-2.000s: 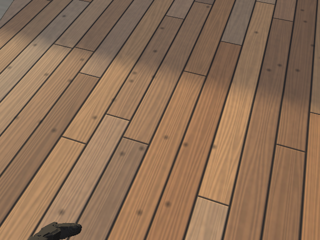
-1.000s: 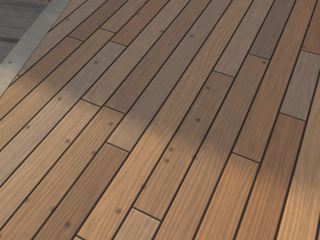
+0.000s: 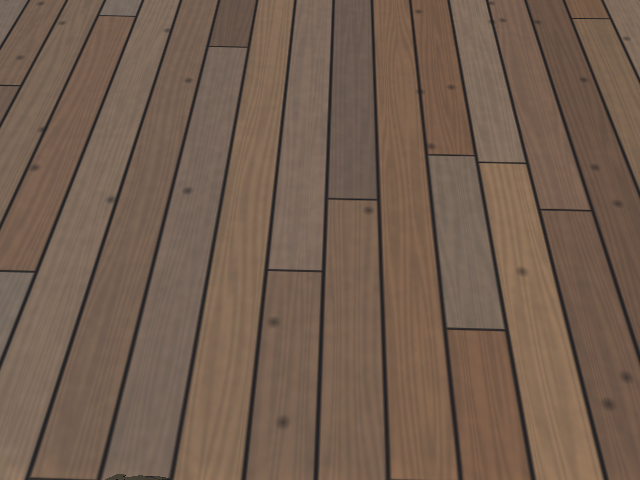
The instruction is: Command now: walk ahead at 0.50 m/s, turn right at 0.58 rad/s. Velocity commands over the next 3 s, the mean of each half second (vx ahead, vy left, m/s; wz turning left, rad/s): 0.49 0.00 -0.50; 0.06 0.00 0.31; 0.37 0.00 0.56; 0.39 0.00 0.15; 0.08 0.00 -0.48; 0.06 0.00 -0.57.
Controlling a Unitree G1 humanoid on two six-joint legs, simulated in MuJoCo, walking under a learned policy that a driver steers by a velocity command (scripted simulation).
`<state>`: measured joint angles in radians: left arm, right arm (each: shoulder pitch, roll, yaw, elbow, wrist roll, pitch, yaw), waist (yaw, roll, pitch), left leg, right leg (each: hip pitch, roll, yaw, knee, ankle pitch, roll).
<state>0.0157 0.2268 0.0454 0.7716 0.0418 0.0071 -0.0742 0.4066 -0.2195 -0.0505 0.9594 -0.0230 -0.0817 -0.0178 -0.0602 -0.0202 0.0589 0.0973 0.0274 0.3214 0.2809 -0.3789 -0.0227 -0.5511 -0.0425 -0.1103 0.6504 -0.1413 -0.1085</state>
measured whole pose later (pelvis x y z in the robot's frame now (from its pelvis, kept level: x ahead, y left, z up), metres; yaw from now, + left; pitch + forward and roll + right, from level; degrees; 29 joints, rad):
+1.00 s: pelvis +0.37 -0.06 +0.01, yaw -1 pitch +1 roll -2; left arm 0.17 0.26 0.03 0.79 0.03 0.06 0.02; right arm 0.24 -0.28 -0.08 0.82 -0.02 0.06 0.00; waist -0.04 0.00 0.03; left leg -0.38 -0.12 -0.14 0.39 -0.04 0.08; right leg -0.40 0.03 0.06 0.83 -0.45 0.03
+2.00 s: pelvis +0.70 +0.11 +0.01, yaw +19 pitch +0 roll +1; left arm 0.20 0.23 0.03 0.86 0.03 -0.02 -0.04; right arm 0.31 -0.22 -0.02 0.91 -0.01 -0.07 -0.02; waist -0.01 -0.04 0.07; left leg 0.06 -0.11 0.12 0.24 -0.32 0.10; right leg -0.60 -0.02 -0.07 0.69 -0.01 -0.05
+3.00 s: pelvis +0.81 +0.20 +0.02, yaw -15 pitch +0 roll -1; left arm 0.18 0.30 0.07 0.78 0.03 0.08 -0.07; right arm 0.29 -0.26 -0.04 0.76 -0.03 -0.01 -0.02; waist -0.03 -0.02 0.03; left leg -0.13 0.03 0.14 0.37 -0.25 0.04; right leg -0.38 0.01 0.02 0.85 -0.40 0.03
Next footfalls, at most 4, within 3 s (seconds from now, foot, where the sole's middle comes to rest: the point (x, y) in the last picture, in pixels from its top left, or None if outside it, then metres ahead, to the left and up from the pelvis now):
0.04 right None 0.18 -0.08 -0.77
0.58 left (326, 442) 0.52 -0.01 -0.77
1.06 right None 0.40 -0.17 -0.77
1.58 left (261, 403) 0.62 0.12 -0.77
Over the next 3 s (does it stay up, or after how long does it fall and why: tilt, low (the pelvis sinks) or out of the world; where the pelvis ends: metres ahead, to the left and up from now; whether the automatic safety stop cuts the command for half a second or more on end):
stays up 0.81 0.20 0.02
